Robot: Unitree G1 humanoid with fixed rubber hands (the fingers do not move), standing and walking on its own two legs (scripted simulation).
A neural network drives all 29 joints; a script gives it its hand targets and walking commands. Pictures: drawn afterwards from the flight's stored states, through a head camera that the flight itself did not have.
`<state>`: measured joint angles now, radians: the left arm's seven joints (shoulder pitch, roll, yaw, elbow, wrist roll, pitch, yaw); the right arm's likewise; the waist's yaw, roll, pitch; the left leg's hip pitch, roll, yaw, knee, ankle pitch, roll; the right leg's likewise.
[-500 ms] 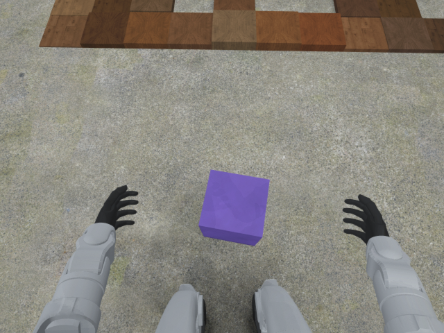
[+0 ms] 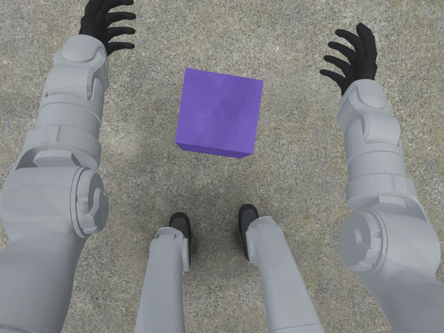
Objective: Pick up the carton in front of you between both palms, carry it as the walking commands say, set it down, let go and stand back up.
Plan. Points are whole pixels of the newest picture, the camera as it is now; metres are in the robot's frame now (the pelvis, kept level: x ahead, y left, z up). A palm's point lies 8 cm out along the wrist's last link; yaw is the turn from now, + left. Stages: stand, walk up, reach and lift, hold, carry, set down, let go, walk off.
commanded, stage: reach and lift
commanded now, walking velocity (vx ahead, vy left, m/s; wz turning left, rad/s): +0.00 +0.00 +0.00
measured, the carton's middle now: (217, 120) +0.52 -0.05 -0.53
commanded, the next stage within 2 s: none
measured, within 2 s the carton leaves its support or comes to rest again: leaves its support in 1.74 s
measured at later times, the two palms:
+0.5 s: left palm (140, 91) +0.55 +0.14 -0.31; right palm (306, 112) +0.47 -0.24 -0.30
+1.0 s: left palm (154, 109) +0.55 +0.13 -0.46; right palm (280, 123) +0.48 -0.22 -0.46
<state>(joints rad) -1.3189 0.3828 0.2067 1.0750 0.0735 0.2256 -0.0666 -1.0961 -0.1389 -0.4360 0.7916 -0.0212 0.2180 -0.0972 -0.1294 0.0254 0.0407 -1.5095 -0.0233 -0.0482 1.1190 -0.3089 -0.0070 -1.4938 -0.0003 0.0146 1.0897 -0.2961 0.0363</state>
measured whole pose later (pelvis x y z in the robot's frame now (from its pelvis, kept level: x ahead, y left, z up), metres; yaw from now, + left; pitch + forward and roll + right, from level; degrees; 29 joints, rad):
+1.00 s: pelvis -0.03 +0.00 -0.27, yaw -3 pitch +38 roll -3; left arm -1.59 0.48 -0.05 1.22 -0.19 0.08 0.06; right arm -1.44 -0.26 -0.24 1.10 0.20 0.04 -0.15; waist -0.09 -0.03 0.40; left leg -2.26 -0.04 -0.07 2.17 -0.58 -0.04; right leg -2.26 0.03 0.01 2.13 -0.54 0.05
